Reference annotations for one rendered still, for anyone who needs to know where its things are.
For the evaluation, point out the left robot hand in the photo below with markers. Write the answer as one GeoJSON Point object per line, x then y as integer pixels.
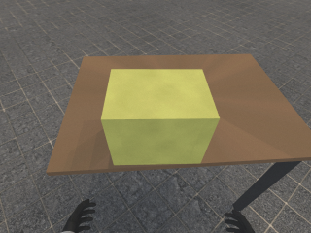
{"type": "Point", "coordinates": [76, 218]}

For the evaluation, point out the table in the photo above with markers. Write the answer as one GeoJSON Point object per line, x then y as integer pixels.
{"type": "Point", "coordinates": [257, 123]}

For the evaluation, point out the right robot hand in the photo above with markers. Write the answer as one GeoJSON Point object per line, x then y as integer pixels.
{"type": "Point", "coordinates": [242, 223]}

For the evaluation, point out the carton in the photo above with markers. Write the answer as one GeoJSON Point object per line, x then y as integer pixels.
{"type": "Point", "coordinates": [158, 116]}

